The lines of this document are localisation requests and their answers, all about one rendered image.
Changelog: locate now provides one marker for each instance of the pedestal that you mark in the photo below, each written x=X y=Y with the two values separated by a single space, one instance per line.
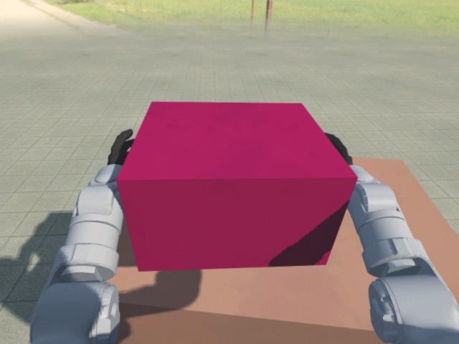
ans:
x=314 y=304

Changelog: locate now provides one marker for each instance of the robot left forearm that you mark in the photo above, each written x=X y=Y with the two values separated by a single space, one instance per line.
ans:
x=90 y=250

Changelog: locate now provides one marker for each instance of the robot right forearm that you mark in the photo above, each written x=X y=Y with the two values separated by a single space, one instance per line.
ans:
x=389 y=246

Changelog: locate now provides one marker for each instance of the robot right hand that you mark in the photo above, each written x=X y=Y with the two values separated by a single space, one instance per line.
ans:
x=340 y=148

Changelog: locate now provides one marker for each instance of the robot right upper arm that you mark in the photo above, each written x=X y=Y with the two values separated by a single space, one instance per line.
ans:
x=413 y=309

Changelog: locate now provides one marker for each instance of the carton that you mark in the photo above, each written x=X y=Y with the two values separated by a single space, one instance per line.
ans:
x=218 y=185

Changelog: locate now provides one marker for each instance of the robot left upper arm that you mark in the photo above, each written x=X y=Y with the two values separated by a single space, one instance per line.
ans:
x=78 y=313

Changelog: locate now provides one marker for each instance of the robot left hand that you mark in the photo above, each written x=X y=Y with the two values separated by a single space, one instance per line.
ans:
x=118 y=150

